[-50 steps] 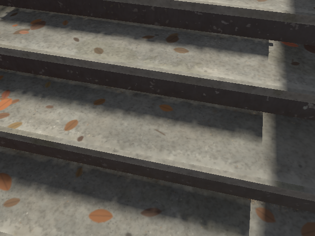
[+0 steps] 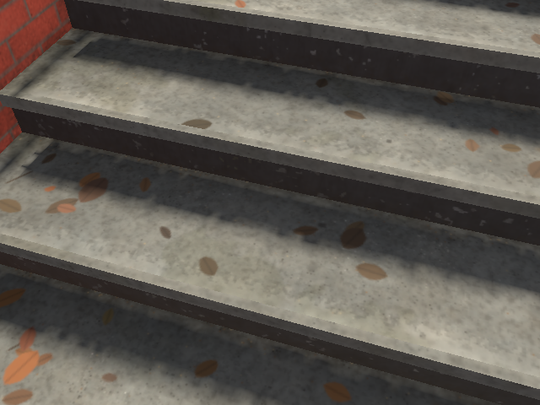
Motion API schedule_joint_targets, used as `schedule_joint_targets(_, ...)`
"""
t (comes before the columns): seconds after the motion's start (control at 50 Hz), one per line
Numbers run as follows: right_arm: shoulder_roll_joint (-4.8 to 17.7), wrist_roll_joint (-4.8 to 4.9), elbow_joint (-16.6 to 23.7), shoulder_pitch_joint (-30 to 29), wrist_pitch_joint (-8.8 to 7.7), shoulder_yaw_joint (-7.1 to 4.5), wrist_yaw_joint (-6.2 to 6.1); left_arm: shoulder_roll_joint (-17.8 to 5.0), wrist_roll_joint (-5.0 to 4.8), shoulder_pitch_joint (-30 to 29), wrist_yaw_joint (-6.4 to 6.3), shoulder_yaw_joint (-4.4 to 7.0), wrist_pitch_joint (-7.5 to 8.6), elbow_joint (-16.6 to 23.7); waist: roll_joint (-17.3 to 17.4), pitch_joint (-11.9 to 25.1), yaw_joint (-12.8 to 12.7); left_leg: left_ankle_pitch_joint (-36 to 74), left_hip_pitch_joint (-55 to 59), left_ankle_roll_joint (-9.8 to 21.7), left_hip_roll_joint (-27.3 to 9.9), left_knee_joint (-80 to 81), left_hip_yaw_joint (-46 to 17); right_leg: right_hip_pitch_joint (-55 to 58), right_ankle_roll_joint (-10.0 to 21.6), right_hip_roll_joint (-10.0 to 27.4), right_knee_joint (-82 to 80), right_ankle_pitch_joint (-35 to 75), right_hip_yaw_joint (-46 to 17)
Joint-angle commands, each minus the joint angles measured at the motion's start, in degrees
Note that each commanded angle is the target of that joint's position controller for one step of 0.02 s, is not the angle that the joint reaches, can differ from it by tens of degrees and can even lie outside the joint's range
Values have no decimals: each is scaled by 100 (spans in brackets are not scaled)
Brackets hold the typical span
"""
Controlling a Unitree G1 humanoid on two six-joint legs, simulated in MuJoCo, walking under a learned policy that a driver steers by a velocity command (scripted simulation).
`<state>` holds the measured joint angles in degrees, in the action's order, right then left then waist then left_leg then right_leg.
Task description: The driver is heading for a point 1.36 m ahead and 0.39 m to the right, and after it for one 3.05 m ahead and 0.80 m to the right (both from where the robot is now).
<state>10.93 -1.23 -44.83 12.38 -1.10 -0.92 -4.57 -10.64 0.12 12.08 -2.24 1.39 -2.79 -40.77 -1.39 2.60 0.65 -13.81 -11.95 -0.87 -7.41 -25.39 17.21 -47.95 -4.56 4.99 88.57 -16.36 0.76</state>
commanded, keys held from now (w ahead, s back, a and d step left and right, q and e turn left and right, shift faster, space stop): e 0.52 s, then no key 0.48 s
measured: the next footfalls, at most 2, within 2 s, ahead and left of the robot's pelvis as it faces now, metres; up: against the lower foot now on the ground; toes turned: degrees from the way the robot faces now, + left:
right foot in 0.12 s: +0.08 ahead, -0.16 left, +0.00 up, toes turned -8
left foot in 0.84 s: +0.17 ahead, +0.14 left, +0.00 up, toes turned -21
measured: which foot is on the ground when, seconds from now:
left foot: down 0.00-0.12, up 0.14-0.82, down 0.84-1.00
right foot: up 0.00-0.10, down 0.12-0.86, up 0.88-1.00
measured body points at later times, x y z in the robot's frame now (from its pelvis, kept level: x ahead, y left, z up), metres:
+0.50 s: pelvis +0.07 -0.07 +0.00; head +0.09 -0.11 +0.45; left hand +0.28 +0.14 -0.07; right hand +0.22 -0.34 -0.09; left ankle +0.08 +0.09 -0.51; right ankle +0.04 -0.16 -0.74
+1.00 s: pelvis +0.14 +0.04 -0.01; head +0.15 +0.07 +0.44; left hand +0.38 +0.21 -0.13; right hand +0.17 -0.23 -0.09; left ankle +0.13 +0.16 -0.74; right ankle +0.00 -0.10 -0.64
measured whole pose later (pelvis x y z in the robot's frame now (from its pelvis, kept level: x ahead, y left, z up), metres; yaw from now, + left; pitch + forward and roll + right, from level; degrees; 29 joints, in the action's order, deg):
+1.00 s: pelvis +0.14 +0.04 -0.01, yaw -25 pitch +2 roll -2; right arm 8.4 -2.6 -36.1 13.0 0.4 -0.6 -1.8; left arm -14.6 -0.1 11.5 -1.4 3.6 -3.4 -40.2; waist -3.2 2.9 1.9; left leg -22.3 -12.5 1.1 -2.4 -32.7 2.9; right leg -26.7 -11.0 -3.0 68.2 -34.9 -9.8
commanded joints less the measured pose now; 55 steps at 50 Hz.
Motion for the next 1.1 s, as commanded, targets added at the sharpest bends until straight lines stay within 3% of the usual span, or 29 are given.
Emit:
schedule_joint_targets(0.02, 1051, 47, 658, -774, 35, -330, 42, -132, 29, -412, 164, -21, 45, 635, 771, 281, -125, 1375, -121, 1002, -1419, 692, -456, 1242, 225, 184, -2353, 9, 222)
schedule_joint_targets(0.06, 1300, 181, 589, -781, 80, -420, 189, -431, -44, -126, 204, 141, -2, 634, 1039, 417, -195, 2181, 59, 952, -1647, 437, -589, 2133, 434, -88, -3477, 119, 545)
schedule_joint_targets(0.08, 1270, 277, 562, -957, 104, -410, 256, -504, -40, 279, 212, 231, 34, 561, 978, 539, -463, 2902, 291, 743, -1519, -116, -475, 2637, 633, -214, -4518, 685, 617)
schedule_joint_targets(0.1, 987, 424, 524, -880, 126, -344, 348, -755, 3, 877, 164, 403, 126, 338, 455, 589, -660, 3405, 750, 382, -860, -1335, -183, 3030, 853, -594, -6028, 1174, 686)
schedule_joint_targets(0.12, 855, 407, 399, -735, 98, -294, 406, -854, 84, 1069, 161, 456, 201, 182, 163, 280, -675, 2453, 519, 88, -531, -2335, -254, 3292, 922, -696, -7354, 2151, 542)
schedule_joint_targets(0.14, 437, -10, 637, -607, 22, -201, 389, -1602, 292, 993, 131, 586, 260, 289, -1176, 95, -190, -1884, -2180, -346, -114, -4385, -555, 4971, 1091, 555, -6031, 6913, -1352)
schedule_joint_targets(0.16, 233, -88, 612, -134, -49, -153, 404, -1841, 295, 1157, 185, 562, 305, 472, -1092, 960, -1, -2153, -3069, -727, 358, -5829, -1560, 5448, 1798, 1437, -5473, 9168, -2476)
schedule_joint_targets(0.18, 392, 106, 663, -361, -69, -198, 387, -1694, 306, 1081, 299, 558, 351, 710, -552, 1470, -280, -1879, -3205, -831, 471, -6468, -2052, 5387, 2445, 1664, -5912, 7774, -2972)
schedule_joint_targets(0.2, 360, 209, 804, -849, -95, -167, 326, -1492, 262, 601, 297, 517, 325, 786, -604, 1087, -259, -1420, -3540, -782, 412, -6463, -2178, 4998, 2610, 1496, -6184, 5588, -2997)
schedule_joint_targets(0.24, 539, 97, 939, -1305, -2, -217, 207, -822, 14, -141, 146, 311, 205, 930, -561, 376, -105, -936, -3498, -718, 329, -6149, -2252, 4130, 2111, 1051, -6163, 4447, -2437)
schedule_joint_targets(0.26, 612, 64, 975, -1272, 52, -247, 196, -755, 31, -220, 63, 277, 188, 997, -573, 399, -6, -875, -3232, -683, 421, -5977, -2210, 3934, 1966, 882, -6155, 4514, -2202)
schedule_joint_targets(0.3, 475, 15, 1050, -1258, 78, -198, 231, -936, 133, -8, -58, 315, 179, 1073, -485, 637, -32, -872, -3257, -693, 590, -6242, -2076, 4120, 1905, 868, -6083, 5059, -2124)
schedule_joint_targets(0.34, 465, 88, 998, -992, 120, -181, 236, -1096, 166, 93, -124, 326, 107, 1121, -480, 888, -85, -868, -3244, -723, 818, -7224, -1977, 4133, 1993, 834, -6050, 5260, -2137)
schedule_joint_targets(0.46, 287, 82, 1527, -1458, 111, -42, 235, -978, 75, 396, -266, 243, 0, 1215, -405, 444, -310, -799, -4493, -753, 914, -8006, -2024, 4576, 2017, 678, -6122, 3896, -2604)
schedule_joint_targets(0.58, 300, 132, 1707, -1141, 129, -13, 183, -1066, 142, -54, -293, 217, -53, 1461, -718, 628, -216, -1001, -4118, -758, 926, -7790, -2015, 4417, 2081, 800, -6087, 4083, -2920)
schedule_joint_targets(0.64, 330, 166, 1799, -1106, 130, 14, 171, -1057, 59, 0, -318, 188, -48, 1418, -638, 488, -274, -1319, -4301, -717, 798, -7747, -2125, 4570, 2012, 853, -6027, 3872, -2991)
schedule_joint_targets(0.74, 193, 102, 1828, -846, 111, 104, 264, -1031, -16, -778, -297, 190, -159, 1598, -698, 520, -12, -849, -2410, -567, 430, -4358, -1755, 3562, 1470, 389, -6085, 3668, -2335)
schedule_joint_targets(0.78, 402, 161, 1681, -645, 131, -51, 272, -1089, -22, -665, -236, 207, -155, 1475, -1141, 606, -81, -499, -1146, -535, 486, -2676, -1494, 3331, 1388, 538, -6346, 3614, -2448)
schedule_joint_targets(0.8, 553, 132, 1614, -305, 86, -156, 292, -1054, -23, -745, -212, 182, -158, 1431, -1078, 642, 146, 339, -772, -465, 433, -1378, -1588, 3718, 1139, 341, -6193, 3491, -2319)
schedule_joint_targets(0.82, 612, 117, 1478, -418, 18, -220, 311, -832, -79, -581, -186, 118, -130, 1303, -767, 374, 70, 796, -961, -445, 562, 427, -1413, 4547, 888, 16, -5809, 3308, -2055)
schedule_joint_targets(0.84, 600, 97, 1361, -712, -23, -239, 290, -682, -23, -29, -101, 132, -30, 1088, -491, 80, -364, 1159, -715, -481, 533, 1253, -1511, 4595, 919, -164, -5551, 2795, -1964)
schedule_joint_targets(0.86, 759, 39, 1434, -453, -69, -201, 251, -500, 257, 456, 17, 101, 81, 912, 331, 453, -530, 4327, 858, -355, -275, 514, -2178, 3322, 664, -456, -4903, 497, -1844)
schedule_joint_targets(0.88, 901, -59, 1442, -58, -13, -222, 247, -262, 386, 1162, 158, 108, 227, 634, 1697, 953, -584, 8779, 2277, 302, -1347, -648, -2986, 1863, 249, -933, -4100, -1825, -1717)
schedule_joint_targets(0.9, 859, -150, 1464, 216, 18, -287, 297, -714, 125, 662, 147, 241, 349, 567, 1626, 1284, -10, 8754, 1792, 1188, -1910, -560, -3564, 1792, -260, -876, -3167, -2079, -1565)
schedule_joint_targets(0.92, 803, -229, 1440, 149, 32, -280, 318, -876, -86, 45, 138, 312, 317, 575, 1283, 1039, 136, 7312, 1340, 1596, -1756, -287, -3492, 1781, -577, -702, -2233, -2248, -1361)
schedule_joint_targets(0.94, 647, -209, 1427, -175, 43, -235, 286, -773, -132, -203, 123, 317, 191, 570, 1242, 630, 14, 6127, 887, 1567, -1466, -146, -3173, 1704, -742, -639, -1727, -2240, -1268)
schedule_joint_targets(1.0, 310, -159, 1252, -592, 92, -59, 238, -533, -3, -22, 64, 324, -129, 267, 1305, -91, -246, 4979, -204, 1331, -826, 50, -2284, 2122, -815, -593, -886, -1729, -849)
schedule_joint_targets(1.02, 283, -158, 1188, -503, 105, -51, 233, -450, -14, -10, 83, 288, -97, 231, 1088, -98, -252, 4913, -116, 1287, -587, 57, -1942, 2228, -767, -532, -1482, -1353, -667)
schedule_joint_targets(1.1, 302, -62, 938, 68, 271, -78, 114, -57, -63, -389, 93, 94, -11, 151, 1258, 119, 94, 5165, 941, 1075, -404, -118, -1924, 2648, -529, -303, -4373, -1122, -114)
